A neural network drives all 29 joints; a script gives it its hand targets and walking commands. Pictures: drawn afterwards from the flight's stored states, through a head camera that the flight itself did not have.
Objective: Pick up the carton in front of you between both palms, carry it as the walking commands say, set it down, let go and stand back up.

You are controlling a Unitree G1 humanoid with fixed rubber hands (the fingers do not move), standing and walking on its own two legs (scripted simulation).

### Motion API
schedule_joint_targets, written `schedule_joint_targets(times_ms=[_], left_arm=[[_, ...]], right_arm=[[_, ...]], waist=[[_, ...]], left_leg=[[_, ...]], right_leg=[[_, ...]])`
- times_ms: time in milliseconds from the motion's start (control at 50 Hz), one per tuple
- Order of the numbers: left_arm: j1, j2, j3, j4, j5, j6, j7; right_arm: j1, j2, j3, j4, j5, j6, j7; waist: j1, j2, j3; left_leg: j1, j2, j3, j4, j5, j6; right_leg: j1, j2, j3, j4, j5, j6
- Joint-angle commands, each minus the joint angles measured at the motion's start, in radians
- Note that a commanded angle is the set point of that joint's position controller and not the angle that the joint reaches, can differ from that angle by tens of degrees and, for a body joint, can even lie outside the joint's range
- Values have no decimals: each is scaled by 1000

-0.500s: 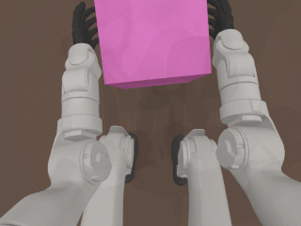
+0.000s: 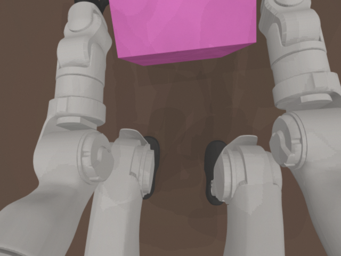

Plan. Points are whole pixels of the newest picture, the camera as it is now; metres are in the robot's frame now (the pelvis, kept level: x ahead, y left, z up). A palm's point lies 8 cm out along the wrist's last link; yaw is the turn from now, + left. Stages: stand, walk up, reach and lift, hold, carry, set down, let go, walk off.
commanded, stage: set down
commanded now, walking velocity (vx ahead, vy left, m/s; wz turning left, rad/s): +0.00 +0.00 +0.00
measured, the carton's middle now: (178, 4) +0.56 +0.01 -0.23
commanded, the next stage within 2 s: none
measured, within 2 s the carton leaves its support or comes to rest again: rests again in 0.38 s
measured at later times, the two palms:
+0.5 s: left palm (91, 13) +0.53 +0.16 -0.17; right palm out of the picture +0.55 -0.14 -0.18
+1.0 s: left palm (90, 16) +0.53 +0.17 -0.18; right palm out of the picture +0.55 -0.15 -0.19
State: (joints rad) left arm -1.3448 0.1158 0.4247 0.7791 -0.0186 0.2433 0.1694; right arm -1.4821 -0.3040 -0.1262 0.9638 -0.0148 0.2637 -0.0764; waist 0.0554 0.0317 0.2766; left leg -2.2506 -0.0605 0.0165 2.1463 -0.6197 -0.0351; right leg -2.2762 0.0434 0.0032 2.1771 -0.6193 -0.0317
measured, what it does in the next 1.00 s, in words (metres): stands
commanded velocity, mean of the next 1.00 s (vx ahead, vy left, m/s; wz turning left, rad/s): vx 0.00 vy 0.00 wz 0.00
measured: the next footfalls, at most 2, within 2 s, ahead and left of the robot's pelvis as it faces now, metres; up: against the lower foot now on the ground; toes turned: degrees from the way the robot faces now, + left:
none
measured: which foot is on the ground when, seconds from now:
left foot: down 0.00-1.00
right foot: down 0.00-1.00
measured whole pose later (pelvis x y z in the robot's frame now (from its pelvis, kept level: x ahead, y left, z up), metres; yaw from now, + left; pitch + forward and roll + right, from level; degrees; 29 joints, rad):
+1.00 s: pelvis -0.02 +0.00 -0.02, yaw +0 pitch +31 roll +4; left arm -1.50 0.21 0.50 1.03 0.04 0.17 0.02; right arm -1.58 -0.33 -0.26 1.07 -0.15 0.19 0.08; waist 0.04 0.05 0.50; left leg -2.18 -0.08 0.02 2.24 -0.60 -0.05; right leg -2.21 0.04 0.01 2.28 -0.61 -0.04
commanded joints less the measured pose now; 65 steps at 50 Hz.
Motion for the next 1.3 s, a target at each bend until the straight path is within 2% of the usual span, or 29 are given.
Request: schedule_joint_targets(times_ms=[0, 120, 300, 620, 840, 880, 920, 960, 1000, 1020, 1060, 1140, 1180, 1220, 1280], left_arm=[[-623, -911, -478, -76, -115, -9, -318], [-632, -884, -429, -34, -95, -28, -300], [-656, -862, -359, 48, -79, -30, -306], [-554, -762, -267, 174, -28, -25, -346], [-478, -639, -180, 233, 18, -18, -331], [-467, -599, -162, 239, 25, -25, -318], [-432, -483, -115, 253, 36, -40, -287], [-359, -202, -30, 260, 57, -69, -214], [-309, 129, 9, 232, 53, -121, -116], [-322, 226, -8, 229, 22, -144, -81], [-355, 289, -43, 230, -45, -172, -45], [-406, 325, -142, 216, -139, -199, -32], [-397, 323, -173, 206, -163, -199, -30], [-375, 316, -193, 195, -179, -194, -28], [-341, 298, -209, 149, -193, -180, -19]], right_arm=[[-490, 980, 315, -138, 105, -48, 258], [-529, 936, 276, -94, 107, -70, 264], [-585, 854, 222, -42, 87, -83, 280], [-381, 772, 113, 97, -32, -45, 307], [-327, 658, 47, 130, -111, -20, 313], [-338, 608, 38, 126, -117, -28, 304], [-342, 479, 14, 119, -122, -44, 275], [-301, 188, -47, 128, -132, -74, 204], [-312, -162, -62, 98, -100, -119, 102], [-361, -252, -46, 86, -51, -138, 63], [-438, -302, 6, 77, 49, -164, 26], [-498, -271, 147, 101, 210, -186, 30], [-482, -262, 190, 128, 262, -184, 41], [-454, -266, 204, 149, 285, -181, 49], [-412, -292, 181, 154, 267, -173, 49]], waist=[[3, -143, -1309], [9, -123, -1181], [-12, -104, -1029], [-53, -64, -673], [-49, -75, -552], [-43, -79, -564], [-40, -79, -590], [-39, -79, -630], [-30, -82, -712], [-16, -93, -785], [3, -120, -890], [71, -144, -1029], [91, -140, -1073], [95, -131, -1111], [76, -119, -1221]], left_leg=[[494, -72, 59, -115, 491, 1], [507, -70, 50, -103, 449, 5], [480, -66, 44, -86, 350, 11], [332, -68, 25, -68, 219, 21], [306, -60, 28, -60, 142, 17], [325, -54, 34, -58, 146, 10], [358, -43, 42, -56, 156, -3], [412, -28, 49, -54, 170, -22], [475, -17, 49, -52, 204, -33], [490, -15, 46, -43, 246, -31], [484, -3, 42, -32, 340, -23], [475, 16, 52, -29, 413, -5], [509, 21, 52, -40, 435, -2], [552, 22, 48, -54, 455, -2], [642, 15, 43, -81, 484, -6]], right_leg=[[823, 69, 6, -133, 586, 15], [672, 70, -2, -127, 464, 14], [579, 60, 2, -119, 337, -2], [475, 45, 31, -108, 257, -24], [492, 38, 46, -117, 184, -24], [514, 34, 47, -114, 187, -16], [542, 26, 43, -112, 195, -3], [572, 13, 37, -112, 210, 15], [622, 2, 39, -111, 237, 31], [653, -4, 40, -104, 267, 35], [694, -13, 50, -86, 369, 37], [747, -29, 73, -51, 448, 35], [748, -29, 68, -49, 452, 33], [736, -27, 58, -53, 447, 31], [743, -21, 35, -74, 443, 26]])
